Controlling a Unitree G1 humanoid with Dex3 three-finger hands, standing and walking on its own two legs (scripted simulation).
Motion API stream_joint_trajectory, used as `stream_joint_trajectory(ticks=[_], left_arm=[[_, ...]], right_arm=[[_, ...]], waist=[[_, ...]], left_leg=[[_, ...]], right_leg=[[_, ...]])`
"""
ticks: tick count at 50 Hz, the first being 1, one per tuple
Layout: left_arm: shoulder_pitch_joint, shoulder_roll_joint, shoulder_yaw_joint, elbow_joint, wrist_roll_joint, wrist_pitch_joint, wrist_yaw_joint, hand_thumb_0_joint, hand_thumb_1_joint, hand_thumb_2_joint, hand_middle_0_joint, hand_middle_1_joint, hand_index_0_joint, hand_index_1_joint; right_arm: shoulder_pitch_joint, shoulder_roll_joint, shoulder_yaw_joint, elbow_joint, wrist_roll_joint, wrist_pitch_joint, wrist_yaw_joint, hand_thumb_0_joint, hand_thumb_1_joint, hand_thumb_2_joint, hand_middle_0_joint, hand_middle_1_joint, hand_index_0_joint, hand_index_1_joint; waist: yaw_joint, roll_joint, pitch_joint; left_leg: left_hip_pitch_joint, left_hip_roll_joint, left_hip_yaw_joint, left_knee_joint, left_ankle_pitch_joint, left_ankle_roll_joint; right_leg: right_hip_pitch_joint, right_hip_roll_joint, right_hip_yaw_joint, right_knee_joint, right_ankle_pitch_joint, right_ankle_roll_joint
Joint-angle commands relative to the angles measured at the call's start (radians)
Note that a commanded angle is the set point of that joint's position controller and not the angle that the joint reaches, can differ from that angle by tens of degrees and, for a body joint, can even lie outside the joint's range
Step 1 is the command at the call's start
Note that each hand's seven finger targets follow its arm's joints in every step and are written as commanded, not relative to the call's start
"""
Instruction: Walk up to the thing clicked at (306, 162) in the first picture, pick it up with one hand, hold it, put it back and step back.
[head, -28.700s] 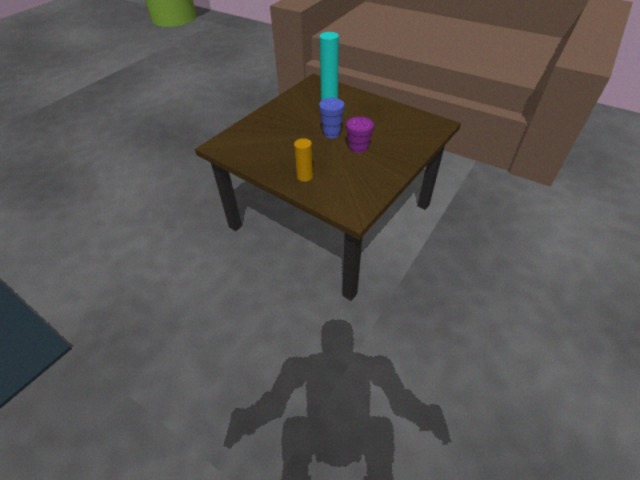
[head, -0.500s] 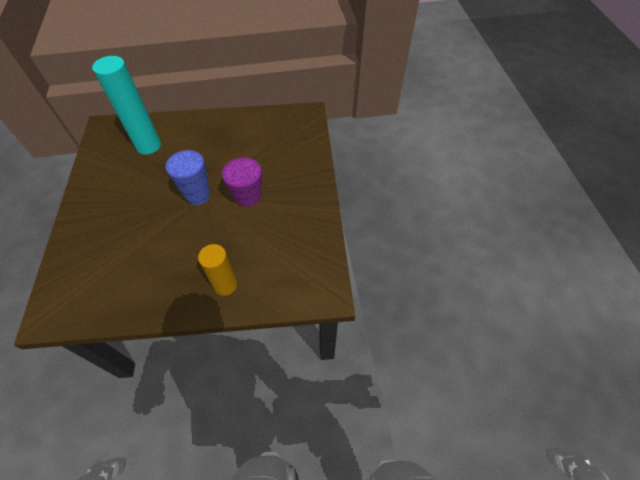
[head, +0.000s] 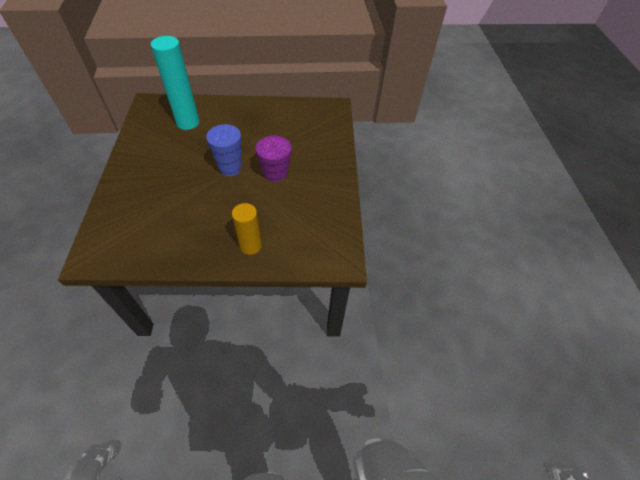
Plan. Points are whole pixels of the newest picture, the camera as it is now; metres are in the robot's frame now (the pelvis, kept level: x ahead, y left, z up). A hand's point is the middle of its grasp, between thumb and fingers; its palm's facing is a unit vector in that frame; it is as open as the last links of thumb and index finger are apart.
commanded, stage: step back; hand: left
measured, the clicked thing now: (247, 230) +0.65 +0.18 -0.28
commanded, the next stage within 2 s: none
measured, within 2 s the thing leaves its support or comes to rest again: neither
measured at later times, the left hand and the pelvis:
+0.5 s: hand out of the picture -0.06 +0.23 -0.13, palm faces -0.03 -0.91 -0.42, open 7.3 cm; pelvis -0.16 -0.03 +0.00, yaw -2 degrees
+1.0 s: hand out of the picture -0.26 +0.23 -0.16, palm faces -0.06 -0.92 -0.40, open 7.3 cm; pelvis -0.35 -0.04 -0.01, yaw -4 degrees
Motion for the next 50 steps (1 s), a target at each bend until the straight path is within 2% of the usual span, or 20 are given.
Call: stream_joint_trajectory(ticks=[1,8,13,14,15,16,19,20,25,28,30,31,33,34,37,42,46,48,49,50], left_arm=[[0.084,0.182,0.067,-0.056,0.005,-0.031,0.008,0.0,0.9,0.9,-0.2,-0.3,-0.2,-0.3],[0.077,0.163,0.054,-0.068,0.012,-0.04,-0.004,0.0,0.9,0.9,-0.2,-0.3,-0.2,-0.3],[0.233,0.167,0.06,0.022,0.027,-0.051,-0.012,0.0,0.9,0.9,-0.2,-0.3,-0.2,-0.3],[0.22,0.222,0.074,0.009,0.044,-0.057,-0.013,0.0,0.9,0.9,-0.2,-0.3,-0.2,-0.3],[0.154,0.332,0.101,-0.02,0.034,-0.05,-0.016,0.0,0.9,0.9,-0.2,-0.3,-0.2,-0.3],[0.084,0.37,0.102,-0.064,0.045,-0.052,-0.014,0.0,0.9,0.9,-0.2,-0.3,-0.2,-0.3],[-0.081,0.233,0.071,-0.097,0.035,-0.06,0.0,0.0,0.9,0.9,-0.2,-0.3,-0.2,-0.3],[-0.067,0.222,0.072,-0.101,0.037,-0.06,0.002,0.0,0.9,0.9,-0.2,-0.3,-0.2,-0.3],[0.061,0.209,0.068,-0.098,0.037,-0.052,0.017,0.0,0.9,0.9,-0.2,-0.3,-0.2,-0.3],[0.047,0.223,0.06,-0.104,0.027,-0.042,0.015,0.0,0.9,0.9,-0.2,-0.3,-0.2,-0.3],[-0.022,0.233,0.052,-0.122,0.013,-0.03,0.01,0.0,0.9,0.9,-0.2,-0.3,-0.2,-0.3],[-0.009,0.202,0.037,-0.124,0.012,-0.024,0.006,0.0,0.9,0.9,-0.2,-0.3,-0.2,-0.3],[-0.065,0.191,0.048,-0.136,0.005,-0.02,0.018,0.0,0.9,0.9,-0.2,-0.3,-0.2,-0.3],[-0.068,0.205,0.058,-0.118,0.019,-0.016,0.024,0.0,0.9,0.9,-0.2,-0.3,-0.2,-0.3],[0.036,0.188,0.057,-0.056,-0.002,-0.015,0.016,0.0,0.9,0.9,-0.2,-0.3,-0.2,-0.3],[0.043,0.168,0.048,-0.05,0.014,-0.027,-0.004,0.0,0.9,0.9,-0.2,-0.3,-0.2,-0.3],[0.092,0.16,0.036,-0.013,0.015,-0.044,-0.008,0.0,0.9,0.9,-0.2,-0.3,-0.2,-0.3],[0.198,0.159,0.04,0.044,0.019,-0.049,-0.008,0.0,0.9,0.9,-0.2,-0.3,-0.2,-0.3],[0.195,0.194,0.05,0.047,0.032,-0.054,-0.005,0.0,0.9,0.9,-0.2,-0.3,-0.2,-0.3],[0.187,0.285,0.075,0.032,0.045,-0.057,-0.006,0.0,0.9,0.9,-0.2,-0.3,-0.2,-0.3]], right_arm=[[-0.05,-0.255,-0.074,-0.101,0.004,-0.027,-0.032,0.0,-0.9,-0.9,0.2,0.3,0.2,0.3],[0.016,-0.275,-0.087,-0.122,0.003,-0.018,-0.029,0.0,-0.9,-0.9,0.2,0.3,0.2,0.3],[-0.052,-0.29,-0.089,-0.135,0.019,0.012,-0.024,0.0,-0.9,-0.9,0.2,0.3,0.2,0.3],[-0.042,-0.245,-0.074,-0.143,0.027,0.012,-0.022,0.0,-0.9,-0.9,0.2,0.3,0.2,0.3],[-0.101,-0.2,-0.068,-0.162,0.037,0.008,-0.032,0.0,-0.9,-0.9,0.2,0.3,0.2,0.3],[-0.104,-0.241,-0.082,-0.153,0.025,0.015,-0.04,0.0,-0.9,-0.9,0.2,0.3,0.2,0.3],[0.036,-0.232,-0.076,-0.088,0.039,0.008,-0.035,0.0,-0.9,-0.9,0.2,0.3,0.2,0.3],[0.045,-0.227,-0.07,-0.086,0.033,0.0,-0.037,0.0,-0.9,-0.9,0.2,0.3,0.2,0.3],[0.022,-0.205,-0.057,-0.1,0.019,-0.007,-0.04,0.0,-0.9,-0.9,0.2,0.3,0.2,0.3],[0.065,-0.201,-0.062,-0.08,0.014,-0.009,-0.034,0.0,-0.9,-0.9,0.2,0.3,0.2,0.3],[0.171,-0.206,-0.07,-0.04,0.011,-0.012,-0.031,0.0,-0.9,-0.9,0.2,0.3,0.2,0.3],[0.161,-0.24,-0.083,-0.035,0.005,-0.014,-0.031,0.0,-0.9,-0.9,0.2,0.3,0.2,0.3],[0.071,-0.422,-0.114,-0.077,-0.004,-0.011,-0.017,0.0,-0.9,-0.9,0.2,0.3,0.2,0.3],[0.036,-0.395,-0.115,-0.082,-0.011,-0.017,-0.02,0.0,-0.9,-0.9,0.2,0.3,0.2,0.3],[-0.058,-0.283,-0.074,-0.092,-0.006,-0.022,-0.035,0.0,-0.9,-0.9,0.2,0.3,0.2,0.3],[0.0,-0.272,-0.081,-0.099,-0.006,-0.011,-0.031,0.0,-0.9,-0.9,0.2,0.3,0.2,0.3],[-0.007,-0.295,-0.084,-0.105,-0.003,0.011,-0.025,0.0,-0.9,-0.9,0.2,0.3,0.2,0.3],[-0.05,-0.305,-0.082,-0.106,0.01,0.026,-0.019,0.0,-0.9,-0.9,0.2,0.3,0.2,0.3],[-0.047,-0.267,-0.07,-0.105,0.017,0.029,-0.016,0.0,-0.9,-0.9,0.2,0.3,0.2,0.3],[-0.064,-0.208,-0.053,-0.135,0.026,0.023,-0.016,0.0,-0.9,-0.9,0.2,0.3,0.2,0.3]], waist=[[0.025,0.152,-0.167],[-0.04,0.209,-0.242],[0.029,0.212,-0.28],[0.026,0.066,-0.235],[0.062,-0.241,-0.159],[0.065,-0.257,-0.09],[-0.043,-0.093,-0.103],[-0.029,-0.114,-0.122],[0.059,-0.144,-0.191],[0.045,-0.165,-0.218],[-0.018,-0.142,-0.251],[-0.017,-0.047,-0.24],[-0.05,0.288,-0.201],[-0.042,0.212,-0.177],[0.041,0.125,-0.157],[-0.013,0.185,-0.186],[-0.018,0.238,-0.267],[0.034,0.239,-0.31],[0.03,0.171,-0.288],[0.041,-0.075,-0.232]], left_leg=[[0.096,0.262,-0.21,-0.204,0.505,0.192],[0.226,0.277,-0.195,-0.176,0.421,0.208],[0.006,0.211,-0.153,-0.098,0.237,0.095],[-0.161,0.124,-0.131,-0.001,0.073,0.031],[-0.244,-0.084,-0.026,0.226,-0.222,-0.03],[-0.198,-0.057,-0.103,0.446,-0.299,-0.051],[-0.185,-0.103,-0.142,0.547,-0.15,-0.034],[-0.185,-0.102,-0.122,0.542,-0.145,-0.043],[-0.247,-0.048,-0.059,0.286,-0.233,-0.061],[-0.122,-0.022,0.007,0.069,-0.186,-0.04],[0.041,-0.02,0.058,-0.184,0.029,-0.021],[0.088,0.035,-0.05,-0.227,0.106,0.003],[-0.04,0.41,-0.513,-0.334,0.311,0.239],[-0.091,0.42,-0.508,-0.325,0.321,0.262],[-0.041,0.291,-0.237,-0.237,0.439,0.19],[0.141,0.278,-0.209,-0.205,0.369,0.215],[0.167,0.251,-0.176,-0.157,0.328,0.175],[0.095,0.239,-0.151,-0.116,0.302,0.129],[-0.025,0.197,-0.135,-0.06,0.19,0.077],[-0.249,0.035,-0.086,0.098,-0.031,0.007]], right_leg=[[-0.031,-0.006,0.047,0.184,0.02,0.031],[0.054,-0.069,-0.049,-0.209,0.007,0.062],[0.357,-0.095,-0.133,-0.677,0.273,-0.006],[0.374,-0.21,0.072,-0.716,0.181,-0.046],[0.199,-0.416,0.322,-0.81,0.173,-0.189],[0.008,-0.544,0.448,-0.863,0.172,-0.29],[0.088,-0.338,0.08,-0.712,0.452,-0.162],[0.129,-0.317,0.048,-0.686,0.492,-0.151],[0.434,-0.372,0.079,-0.598,0.71,-0.198],[0.405,-0.367,0.067,-0.552,0.729,-0.177],[0.318,-0.35,0.043,-0.483,0.632,-0.135],[0.214,-0.296,0.017,-0.443,0.477,-0.081],[0.039,-0.04,-0.078,-0.051,-0.141,0.006],[0.057,-0.033,0.037,0.096,-0.141,0.002],[0.01,-0.017,0.054,0.227,-0.011,0.002],[0.016,-0.054,-0.025,-0.064,-0.019,0.055],[0.155,-0.079,-0.127,-0.442,0.055,0.035],[0.307,-0.074,-0.176,-0.668,0.213,0.003],[0.36,-0.124,-0.08,-0.701,0.236,-0.017],[0.36,-0.304,0.203,-0.731,0.202,-0.081]])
